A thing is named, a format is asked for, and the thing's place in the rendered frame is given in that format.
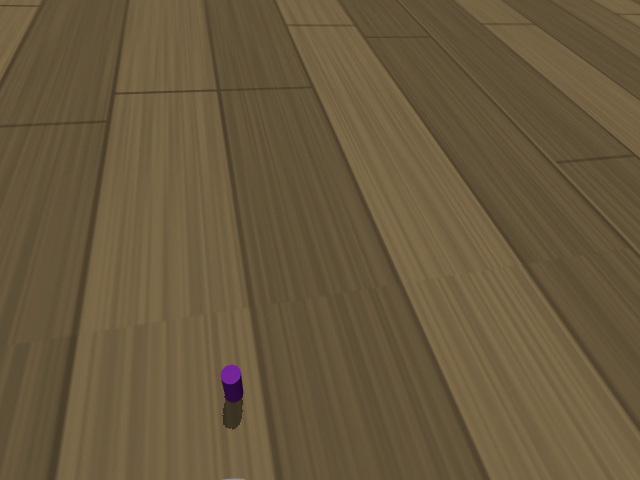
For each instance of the can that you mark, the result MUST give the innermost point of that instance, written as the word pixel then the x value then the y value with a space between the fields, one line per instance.
pixel 232 383

